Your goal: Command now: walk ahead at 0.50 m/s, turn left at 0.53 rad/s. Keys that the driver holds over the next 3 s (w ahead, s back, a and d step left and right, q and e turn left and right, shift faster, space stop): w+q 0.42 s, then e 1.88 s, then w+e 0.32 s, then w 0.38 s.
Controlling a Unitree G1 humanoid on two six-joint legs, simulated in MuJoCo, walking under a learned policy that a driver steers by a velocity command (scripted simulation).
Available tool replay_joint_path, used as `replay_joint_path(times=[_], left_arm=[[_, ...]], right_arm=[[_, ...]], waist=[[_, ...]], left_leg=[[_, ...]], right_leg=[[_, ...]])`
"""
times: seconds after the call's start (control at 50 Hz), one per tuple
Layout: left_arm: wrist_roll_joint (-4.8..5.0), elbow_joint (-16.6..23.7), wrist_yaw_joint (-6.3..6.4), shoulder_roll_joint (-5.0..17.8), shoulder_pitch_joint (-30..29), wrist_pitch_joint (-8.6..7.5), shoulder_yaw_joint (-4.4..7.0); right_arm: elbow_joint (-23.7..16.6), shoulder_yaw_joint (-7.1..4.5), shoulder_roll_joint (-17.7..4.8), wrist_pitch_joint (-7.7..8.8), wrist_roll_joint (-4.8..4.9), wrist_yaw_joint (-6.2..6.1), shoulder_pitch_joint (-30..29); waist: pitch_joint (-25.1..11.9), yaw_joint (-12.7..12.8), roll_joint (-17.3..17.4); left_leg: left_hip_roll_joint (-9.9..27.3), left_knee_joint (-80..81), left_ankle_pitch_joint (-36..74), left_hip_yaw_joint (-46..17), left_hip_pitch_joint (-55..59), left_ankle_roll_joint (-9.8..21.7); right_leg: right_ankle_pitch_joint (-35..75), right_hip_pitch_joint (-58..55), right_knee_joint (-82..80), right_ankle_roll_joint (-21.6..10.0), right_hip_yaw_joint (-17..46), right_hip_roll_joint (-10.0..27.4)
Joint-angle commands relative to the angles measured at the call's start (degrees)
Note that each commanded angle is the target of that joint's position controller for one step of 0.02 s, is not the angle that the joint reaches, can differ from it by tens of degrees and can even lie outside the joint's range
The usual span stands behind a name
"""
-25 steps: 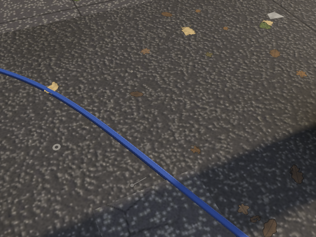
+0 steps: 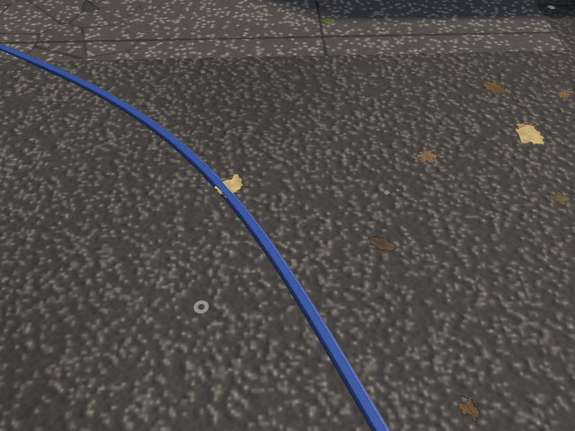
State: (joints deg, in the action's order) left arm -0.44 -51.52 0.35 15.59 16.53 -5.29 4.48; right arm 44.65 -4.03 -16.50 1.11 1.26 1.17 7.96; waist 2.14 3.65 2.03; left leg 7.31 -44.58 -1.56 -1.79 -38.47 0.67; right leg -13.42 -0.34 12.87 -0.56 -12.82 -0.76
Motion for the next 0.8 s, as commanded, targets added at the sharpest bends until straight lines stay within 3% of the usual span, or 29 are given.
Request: replay_joint_path(times=[0.02,0.06,0.1,0.12,0.14,0.16,0.18,0.2,0.22,0.24,0.26,0.3,0.38,0.42,0.46,0.5,0.56,0.6,0.62,0.64,0.66,0.68,0.7,0.72,0.74,0.76,0.8], left_arm=[[0.85,3.2,0.49,10.1,-2.0,-0.03,2.38],[1.57,2.6,0.48,11.1,-1.2,0.86,2.81],[2.22,2.8,0.60,12.6,-2.2,1.67,3.30],[2.58,3.0,0.62,13.2,-3.1,2.17,3.45],[2.77,3.3,0.61,12.5,-4.0,2.55,3.10],[1.10,4.3,0.73,9.8,-2.9,2.30,2.00],[-0.92,7.6,0.13,1.4,1.9,0.75,-0.61],[1.40,8.1,-0.53,6.1,-4.3,-1.44,-0.11],[3.46,9.6,-0.89,8.7,-9.1,-2.62,0.58],[2.64,9.3,-0.52,8.0,-9.3,-3.25,0.37],[0.96,8.5,-0.06,8.4,-8.9,-3.27,0.74],[0.28,8.1,-0.17,8.7,-7.2,-1.99,1.23],[-0.49,9.9,-0.01,5.9,-12.1,-0.48,0.50],[-0.29,11.1,-0.32,4.7,-16.0,-0.59,0.01],[-0.17,11.3,-1.09,3.7,-18.0,-0.97,-0.62],[-0.14,11.7,-1.95,3.5,-19.4,-1.59,-0.85],[-0.12,11.5,-2.85,5.1,-18.9,-1.99,-0.53],[-0.20,10.2,-3.09,7.0,-14.7,-2.18,0.11],[-0.54,8.7,-3.05,7.9,-9.9,-2.36,0.56],[-1.12,7.9,-2.93,10.4,-5.1,-2.51,1.09],[-1.88,8.4,-2.82,13.7,-2.8,-1.97,1.34],[-0.34,7.6,-2.96,9.9,-1.9,-0.93,0.50],[1.25,8.9,-2.94,9.4,-4.1,0.08,0.52],[1.37,10.1,-2.59,9.0,-7.3,1.10,0.46],[0.97,10.7,-2.16,9.1,-9.3,1.87,0.31],[0.60,11.0,-1.63,9.2,-10.2,2.39,0.39],[-0.11,11.4,-1.09,9.2,-11.6,3.47,0.68]], right_arm=[[-5.3,0.07,-1.8,0.52,-0.05,1.11,-5.3],[-6.7,-0.21,-2.6,0.32,-0.09,1.58,-6.7],[-7.2,-1.14,-4.4,0.02,-0.20,1.79,-4.5],[-6.3,-2.16,-5.9,-0.18,-0.08,1.71,0.4],[-3.8,-3.94,-8.7,-0.33,0.19,1.26,9.4],[-1.4,-6.18,-14.2,-0.91,0.50,0.05,18.9],[-2.2,-6.63,-20.1,-0.21,0.82,-0.08,15.9],[-4.4,-4.95,-14.8,0.97,0.26,0.51,16.6],[-3.9,-3.95,-11.6,2.01,-0.29,0.76,14.7],[-4.3,-3.45,-10.0,2.53,-0.18,0.70,11.4],[-5.0,-2.83,-8.0,2.57,-0.26,0.51,7.4],[-6.5,-2.21,-6.7,2.68,-1.10,-0.09,4.6],[-5.7,-2.87,-9.2,2.94,-0.47,-1.65,7.9],[-5.3,-2.90,-9.2,2.65,-0.27,-2.15,9.3],[-4.5,-2.49,-8.2,2.34,-0.58,-2.46,9.9],[-2.7,-2.10,-7.3,2.18,-0.81,-2.59,12.6],[-1.5,-1.65,-6.7,1.79,-1.42,-2.74,13.0],[-1.4,-1.75,-7.3,1.56,-1.74,-2.81,11.4],[-1.6,-1.64,-7.3,1.47,-1.58,-2.92,10.0],[-2.4,-1.25,-6.5,1.49,-2.23,-3.03,10.3],[-2.7,-0.33,-3.9,1.86,-2.68,-2.83,17.6],[-2.0,0.08,-4.2,1.78,-2.50,-2.37,20.8],[-2.7,-0.86,-8.5,1.24,-1.34,-2.16,16.5],[-4.1,-1.20,-9.0,0.42,-0.74,-2.42,10.4],[-4.9,-1.32,-8.7,-0.44,-0.92,-2.81,7.7],[-5.5,-1.54,-8.5,-1.22,-1.50,-3.31,6.5],[-5.4,-0.98,-5.5,-1.63,-1.69,-3.91,7.8]], waist=[[2.9,-0.1,-4.0],[3.3,-0.3,-4.5],[0.8,-2.7,-6.0],[-2.2,-5.9,-6.3],[-6.8,-10.9,-5.0],[-11.9,-14.1,1.8],[-16.3,-6.1,16.0],[-20.9,-10.3,7.5],[-13.1,-10.6,4.5],[-9.3,-8.2,0.6],[-6.5,-5.8,-0.7],[-5.6,-3.2,0.8],[-2.7,-4.0,-0.4],[-1.7,-5.5,0.9],[-1.0,-6.6,2.5],[-1.5,-8.1,2.9],[-2.4,-7.8,3.5],[-4.0,-5.4,3.7],[-6.1,-2.6,3.0],[-11.6,-1.0,-0.5],[-19.6,-3.7,-11.9],[-25.0,-3.8,-16.4],[-21.1,-2.4,-10.8],[-14.8,-1.8,-6.1],[-9.9,-2.3,-3.6],[-7.5,-3.2,-3.5],[-5.7,-4.9,-7.4]], left_leg=[[-0.2,5.3,1.9,2.1,1.4,1.0],[-1.2,7.1,-2.2,3.4,1.1,2.5],[-4.4,7.5,-8.1,6.4,6.4,4.6],[-6.9,8.2,-9.9,8.2,13.1,6.1],[-10.0,11.5,-7.3,9.2,25.7,8.1],[-4.8,13.3,-7.4,-1.8,42.6,11.4],[8.4,20.8,-19.6,-35.1,58.3,22.1],[11.5,29.1,-26.3,-45.3,59.8,22.7],[10.6,30.0,-21.7,-38.0,55.1,20.0],[8.3,29.3,-15.8,-31.3,47.6,18.1],[5.9,29.4,-9.2,-25.5,40.1,16.6],[3.7,31.4,-1.7,-21.1,32.9,16.1],[1.2,32.9,5.3,-15.2,28.1,15.6],[-1.0,32.6,2.3,-13.0,26.6,13.6],[-2.5,31.3,7.2,-9.0,25.3,11.4],[-1.6,29.7,10.2,-8.4,26.8,10.1],[0.8,24.5,15.5,-9.1,33.7,9.0],[1.4,18.8,23.7,-9.0,36.8,8.0],[-0.5,12.5,29.1,-7.3,37.1,6.4],[-4.1,1.8,22.4,-5.1,33.6,4.0],[-10.1,-18.0,-7.0,-3.0,18.1,-0.6],[-12.9,-26.9,-35.8,-4.1,9.6,-3.1],[-10.4,-31.3,-34.7,-6.4,5.6,-3.5],[-9.1,-31.9,-31.6,-5.1,2.8,-3.6],[-7.9,-29.6,-29.1,-4.4,2.3,-3.5],[-6.6,-25.4,-26.9,-4.6,4.5,-3.3],[-6.9,-14.6,-25.4,-3.0,10.0,-3.2]], right_leg=[[15.7,1.5,-5.4,-8.3,3.4,16.9],[19.9,-2.7,-2.6,-7.3,2.4,18.2],[36.4,-4.9,4.5,-6.1,0.8,18.4],[44.7,-4.5,12.2,-5.2,-0.3,17.6],[46.1,-0.4,24.3,-3.4,-2.1,15.2],[29.1,13.5,42.7,-0.2,-2.6,12.5],[-20.2,38.4,61.4,3.1,4.5,0.4],[-21.5,44.4,66.5,1.9,17.0,0.3],[-15.7,48.9,65.5,0.2,16.9,2.7],[-10.7,46.7,60.9,-0.6,17.2,5.2],[-7.4,42.4,55.8,-0.4,17.4,7.0],[-4.0,36.2,50.8,0.5,17.8,8.1],[5.2,36.8,37.8,3.9,16.2,6.2],[13.0,35.0,28.9,4.4,16.1,4.5],[20.5,31.0,21.1,4.1,14.1,3.0],[26.5,28.1,18.3,2.9,13.4,2.2],[22.2,28.8,15.3,0.0,13.7,1.8],[17.5,25.5,14.4,-2.2,12.9,0.6],[21.2,19.8,11.5,-3.6,11.8,-0.4],[38.7,9.2,13.6,-6.1,17.0,4.4],[56.1,-9.2,17.1,-16.0,33.0,17.0],[52.7,-15.4,13.5,-21.9,45.9,22.2],[35.1,-10.8,10.7,-20.2,46.0,20.5],[23.1,-3.8,8.5,-17.6,42.1,17.8],[16.4,4.2,6.1,-16.3,39.9,16.7],[11.5,10.5,4.2,-15.0,38.3,14.9],[7.9,17.8,2.2,-12.7,34.0,10.2]])
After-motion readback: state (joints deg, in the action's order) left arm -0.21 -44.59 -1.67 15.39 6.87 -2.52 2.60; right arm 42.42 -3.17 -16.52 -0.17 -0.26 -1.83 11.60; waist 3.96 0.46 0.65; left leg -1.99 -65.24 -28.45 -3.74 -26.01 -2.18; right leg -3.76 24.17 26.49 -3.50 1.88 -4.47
